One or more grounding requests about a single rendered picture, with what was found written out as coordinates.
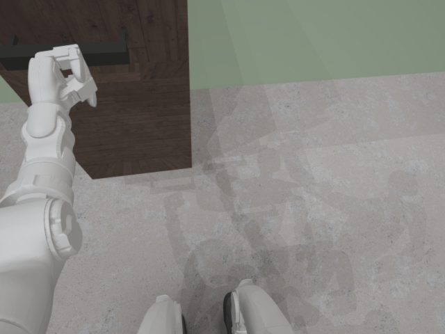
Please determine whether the left robot upper arm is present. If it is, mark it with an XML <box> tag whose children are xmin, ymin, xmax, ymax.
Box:
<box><xmin>0</xmin><ymin>198</ymin><xmax>83</xmax><ymax>334</ymax></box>

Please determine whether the robot shin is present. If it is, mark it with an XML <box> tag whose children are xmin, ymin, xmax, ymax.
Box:
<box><xmin>231</xmin><ymin>279</ymin><xmax>253</xmax><ymax>334</ymax></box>
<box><xmin>156</xmin><ymin>295</ymin><xmax>172</xmax><ymax>303</ymax></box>

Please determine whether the handle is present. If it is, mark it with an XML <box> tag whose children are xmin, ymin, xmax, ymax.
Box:
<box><xmin>65</xmin><ymin>72</ymin><xmax>143</xmax><ymax>92</ymax></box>
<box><xmin>0</xmin><ymin>31</ymin><xmax>130</xmax><ymax>71</ymax></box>

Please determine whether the left robot shin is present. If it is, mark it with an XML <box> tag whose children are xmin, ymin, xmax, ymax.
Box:
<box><xmin>156</xmin><ymin>295</ymin><xmax>172</xmax><ymax>303</ymax></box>

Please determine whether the cabinet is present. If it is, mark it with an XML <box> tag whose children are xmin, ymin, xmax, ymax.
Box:
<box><xmin>0</xmin><ymin>0</ymin><xmax>192</xmax><ymax>180</ymax></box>

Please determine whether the left robot forearm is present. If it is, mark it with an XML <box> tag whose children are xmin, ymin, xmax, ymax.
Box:
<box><xmin>0</xmin><ymin>102</ymin><xmax>76</xmax><ymax>209</ymax></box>

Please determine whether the right robot shin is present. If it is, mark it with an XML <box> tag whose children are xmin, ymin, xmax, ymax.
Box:
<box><xmin>231</xmin><ymin>279</ymin><xmax>253</xmax><ymax>334</ymax></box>

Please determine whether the left robot hand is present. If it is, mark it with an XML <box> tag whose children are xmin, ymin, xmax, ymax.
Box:
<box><xmin>28</xmin><ymin>44</ymin><xmax>97</xmax><ymax>115</ymax></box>

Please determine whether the drawer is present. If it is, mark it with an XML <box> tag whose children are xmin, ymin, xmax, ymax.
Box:
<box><xmin>0</xmin><ymin>0</ymin><xmax>181</xmax><ymax>70</ymax></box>

